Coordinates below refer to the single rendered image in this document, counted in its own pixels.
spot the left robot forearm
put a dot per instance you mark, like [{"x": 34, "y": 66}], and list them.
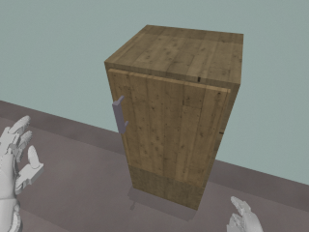
[{"x": 10, "y": 220}]

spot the cupboard door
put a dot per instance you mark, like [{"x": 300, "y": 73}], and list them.
[{"x": 172, "y": 124}]

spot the handle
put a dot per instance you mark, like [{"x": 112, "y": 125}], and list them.
[{"x": 119, "y": 117}]

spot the right robot hand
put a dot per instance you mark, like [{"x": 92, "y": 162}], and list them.
[{"x": 249, "y": 222}]

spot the left robot hand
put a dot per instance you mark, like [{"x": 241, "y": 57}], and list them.
[{"x": 12, "y": 145}]

